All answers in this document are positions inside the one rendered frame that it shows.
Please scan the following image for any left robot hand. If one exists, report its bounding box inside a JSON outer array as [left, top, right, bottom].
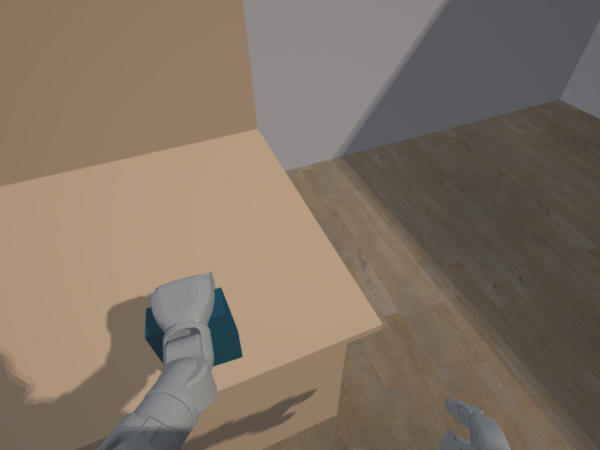
[[150, 272, 217, 333]]

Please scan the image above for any right robot hand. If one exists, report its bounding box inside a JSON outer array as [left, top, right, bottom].
[[440, 398, 511, 450]]

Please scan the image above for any sponge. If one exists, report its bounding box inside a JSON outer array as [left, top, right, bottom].
[[145, 288, 243, 367]]

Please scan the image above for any table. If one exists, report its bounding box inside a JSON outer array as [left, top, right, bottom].
[[0, 0, 383, 450]]

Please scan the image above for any left robot forearm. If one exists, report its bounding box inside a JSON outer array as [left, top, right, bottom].
[[97, 322, 217, 450]]

